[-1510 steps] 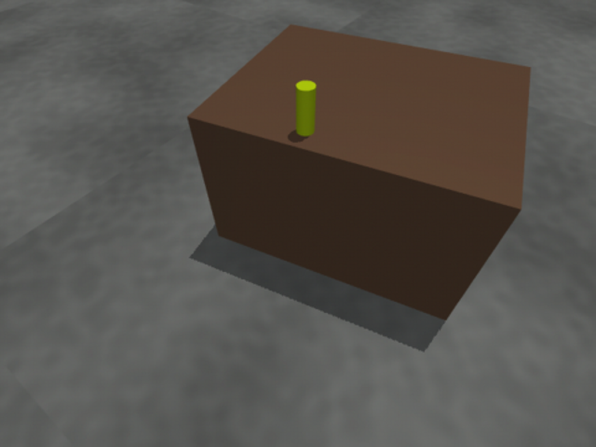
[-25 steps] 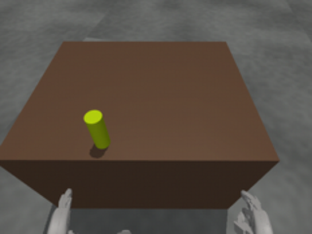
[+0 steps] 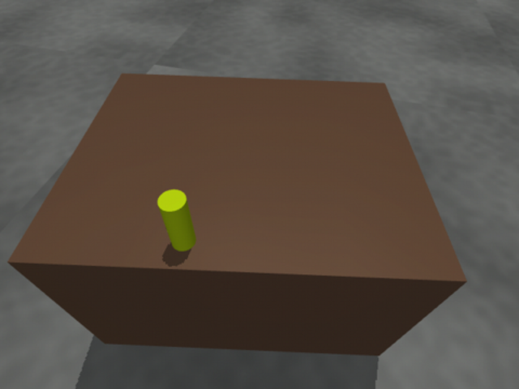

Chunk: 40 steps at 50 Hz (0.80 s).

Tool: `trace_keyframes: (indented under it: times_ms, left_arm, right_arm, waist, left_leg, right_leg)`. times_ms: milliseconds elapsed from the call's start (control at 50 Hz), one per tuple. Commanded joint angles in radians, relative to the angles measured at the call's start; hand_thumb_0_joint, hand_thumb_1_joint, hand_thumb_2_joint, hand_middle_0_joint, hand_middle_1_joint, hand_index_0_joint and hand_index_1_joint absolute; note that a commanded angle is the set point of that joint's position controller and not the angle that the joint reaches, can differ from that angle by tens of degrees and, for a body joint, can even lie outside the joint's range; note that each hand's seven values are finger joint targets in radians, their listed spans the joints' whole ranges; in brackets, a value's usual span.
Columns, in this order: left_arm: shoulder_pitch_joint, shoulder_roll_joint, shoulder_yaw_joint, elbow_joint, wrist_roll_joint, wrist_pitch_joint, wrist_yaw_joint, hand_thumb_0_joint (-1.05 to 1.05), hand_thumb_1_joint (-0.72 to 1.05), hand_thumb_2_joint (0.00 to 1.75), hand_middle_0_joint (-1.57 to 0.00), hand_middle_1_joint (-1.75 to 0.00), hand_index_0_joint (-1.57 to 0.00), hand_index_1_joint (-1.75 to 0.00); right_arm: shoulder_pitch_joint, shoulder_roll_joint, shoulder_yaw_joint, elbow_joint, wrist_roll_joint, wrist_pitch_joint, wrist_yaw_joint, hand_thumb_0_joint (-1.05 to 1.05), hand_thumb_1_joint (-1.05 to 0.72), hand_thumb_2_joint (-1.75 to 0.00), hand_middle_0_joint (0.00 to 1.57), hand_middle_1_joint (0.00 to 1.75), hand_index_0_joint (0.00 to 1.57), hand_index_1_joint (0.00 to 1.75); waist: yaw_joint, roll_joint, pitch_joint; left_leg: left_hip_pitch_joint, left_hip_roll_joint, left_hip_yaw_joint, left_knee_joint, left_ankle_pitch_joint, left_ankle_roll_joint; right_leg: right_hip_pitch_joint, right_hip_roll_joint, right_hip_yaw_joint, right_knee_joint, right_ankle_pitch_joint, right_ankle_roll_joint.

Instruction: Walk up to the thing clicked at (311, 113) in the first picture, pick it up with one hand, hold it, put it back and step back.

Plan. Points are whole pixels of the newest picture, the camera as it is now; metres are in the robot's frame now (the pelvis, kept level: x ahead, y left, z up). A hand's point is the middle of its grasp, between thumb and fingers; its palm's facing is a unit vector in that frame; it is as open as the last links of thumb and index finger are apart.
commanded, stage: stand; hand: left
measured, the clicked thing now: (178, 222) +0.44 +0.19 -0.08
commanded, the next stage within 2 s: none
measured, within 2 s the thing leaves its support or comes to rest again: neither
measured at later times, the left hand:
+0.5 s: hand out of the picture +0.05 +0.24 -0.13, palm faces -0.02 -0.94 -0.34, open 7.4 cm
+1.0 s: hand out of the picture +0.04 +0.25 -0.13, palm faces -0.02 -0.94 -0.35, open 7.4 cm
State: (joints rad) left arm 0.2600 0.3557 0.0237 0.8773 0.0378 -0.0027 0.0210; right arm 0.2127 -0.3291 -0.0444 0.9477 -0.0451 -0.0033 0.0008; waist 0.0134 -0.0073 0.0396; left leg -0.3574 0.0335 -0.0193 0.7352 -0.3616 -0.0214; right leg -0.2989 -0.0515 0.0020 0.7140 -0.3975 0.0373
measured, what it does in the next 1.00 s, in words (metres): stands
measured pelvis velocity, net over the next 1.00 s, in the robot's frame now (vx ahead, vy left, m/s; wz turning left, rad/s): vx -0.01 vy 0.00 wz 0.01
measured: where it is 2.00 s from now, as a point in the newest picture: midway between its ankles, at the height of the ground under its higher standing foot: outside the picture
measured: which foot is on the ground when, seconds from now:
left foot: down 0.00-1.00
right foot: down 0.00-1.00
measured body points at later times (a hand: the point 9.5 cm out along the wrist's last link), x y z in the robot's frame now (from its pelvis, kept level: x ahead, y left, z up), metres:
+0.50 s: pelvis -0.01 +0.00 +0.03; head -0.02 +0.00 +0.48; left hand +0.05 +0.29 -0.11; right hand +0.05 -0.30 -0.11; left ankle +0.02 +0.14 -0.71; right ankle -0.01 -0.15 -0.71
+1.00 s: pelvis -0.01 +0.00 +0.03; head -0.01 -0.01 +0.48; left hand +0.05 +0.30 -0.10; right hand +0.05 -0.30 -0.11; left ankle +0.02 +0.14 -0.71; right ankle -0.01 -0.15 -0.71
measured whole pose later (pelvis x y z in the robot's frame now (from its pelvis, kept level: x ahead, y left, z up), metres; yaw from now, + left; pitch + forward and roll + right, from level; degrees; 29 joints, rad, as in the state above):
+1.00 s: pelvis -0.01 +0.00 +0.03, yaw +0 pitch -3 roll +0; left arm 0.14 0.34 0.01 1.15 0.02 -0.02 0.00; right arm 0.13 -0.34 -0.02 1.15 -0.02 0.00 0.01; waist 0.00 0.01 0.06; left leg -0.15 0.03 -0.02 0.36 -0.16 -0.03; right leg -0.10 -0.05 -0.01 0.37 -0.20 0.04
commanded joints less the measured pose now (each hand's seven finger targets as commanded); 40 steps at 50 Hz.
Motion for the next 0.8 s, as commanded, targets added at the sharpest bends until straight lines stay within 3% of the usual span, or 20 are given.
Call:
trace_keyframes:
  times_ms: [0, 60, 120, 240, 340, 540, 700, 780]
  left_arm:
    - [-0.029, 0.178, 0.041, -0.011, -0.013, -0.032, 0.011, 0.00, 0.63, 0.90, -0.20, -0.30, -0.20, -0.30]
    - [-0.034, 0.187, 0.035, 0.033, -0.015, -0.036, 0.013, 0.00, 0.87, 0.90, -0.20, -0.30, -0.20, -0.30]
    - [-0.067, 0.193, 0.029, 0.063, -0.019, -0.037, 0.013, 0.00, 0.90, 0.90, -0.20, -0.30, -0.20, -0.30]
    - [-0.106, 0.183, 0.018, 0.119, -0.017, -0.032, 0.009, 0.00, 0.90, 0.90, -0.20, -0.30, -0.20, -0.30]
    - [-0.122, 0.183, 0.015, 0.157, -0.019, -0.039, 0.008, 0.00, 0.90, 0.90, -0.20, -0.30, -0.20, -0.30]
    - [-0.151, 0.193, 0.021, 0.198, -0.018, -0.031, 0.000, 0.00, 0.90, 0.90, -0.20, -0.30, -0.20, -0.30]
    - [-0.156, 0.187, 0.016, 0.213, -0.019, -0.032, -0.002, 0.00, 0.90, 0.90, -0.20, -0.30, -0.20, -0.30]
    - [-0.154, 0.197, 0.019, 0.217, -0.022, -0.029, -0.005, 0.00, 0.90, 0.90, -0.20, -0.30, -0.20, -0.30]
  right_arm:
    - [-0.053, -0.199, -0.041, -0.042, 0.007, -0.032, -0.016, 0.00, -0.90, -0.90, 0.20, 0.30, 0.20, 0.30]
    - [-0.046, -0.190, -0.035, -0.004, 0.014, -0.032, -0.018, 0.00, -0.90, -0.90, 0.20, 0.30, 0.20, 0.30]
    - [-0.043, -0.184, -0.028, 0.027, 0.021, -0.027, -0.018, 0.00, -0.90, -0.90, 0.20, 0.30, 0.20, 0.30]
    - [-0.090, -0.188, -0.024, 0.071, 0.023, -0.019, -0.014, 0.00, -0.90, -0.90, 0.20, 0.30, 0.20, 0.30]
    - [-0.096, -0.182, -0.019, 0.100, 0.026, -0.020, -0.011, 0.00, -0.90, -0.90, 0.20, 0.30, 0.20, 0.30]
    - [-0.118, -0.200, -0.016, 0.134, 0.027, -0.018, -0.008, 0.00, -0.90, -0.90, 0.20, 0.30, 0.20, 0.30]
    - [-0.122, -0.211, -0.014, 0.146, 0.029, -0.020, -0.008, 0.00, -0.90, -0.90, 0.20, 0.30, 0.20, 0.30]
    - [-0.114, -0.219, -0.012, 0.151, 0.030, -0.021, -0.008, 0.00, -0.90, -0.90, 0.20, 0.30, 0.20, 0.30]
  waist:
    - [0.002, 0.038, -0.052]
    - [-0.005, 0.012, -0.066]
    - [-0.018, -0.011, -0.055]
    - [-0.014, -0.008, 0.005]
    - [-0.012, -0.017, -0.014]
    - [-0.008, 0.020, 0.010]
    - [-0.013, 0.012, -0.011]
    - [-0.016, 0.033, -0.007]
  left_leg:
    - [0.075, 0.059, -0.116, -0.232, 0.148, 0.083]
    - [0.143, 0.050, -0.083, -0.210, 0.268, 0.068]
    - [0.173, 0.052, -0.073, -0.243, 0.290, 0.060]
    - [0.168, 0.060, -0.085, -0.345, 0.171, 0.049]
    - [0.178, 0.062, -0.074, -0.366, 0.235, 0.045]
    - [0.165, 0.069, -0.084, -0.437, 0.137, 0.037]
    - [0.202, 0.077, -0.081, -0.430, 0.199, 0.037]
    - [0.193, 0.079, -0.083, -0.455, 0.142, 0.036]
  right_leg:
    - [0.036, -0.035, 0.055, -0.171, 0.192, -0.086]
    - [0.058, -0.060, 0.072, -0.227, 0.286, -0.083]
    - [0.078, -0.069, 0.075, -0.267, 0.307, -0.075]
    - [0.091, -0.064, 0.064, -0.365, 0.158, -0.062]
    - [0.155, -0.075, 0.063, -0.392, 0.223, -0.050]
    - [0.158, -0.067, 0.050, -0.421, 0.131, -0.045]
    - [0.161, -0.076, 0.056, -0.433, 0.181, -0.046]
    - [0.160, -0.071, 0.054, -0.428, 0.177, -0.047]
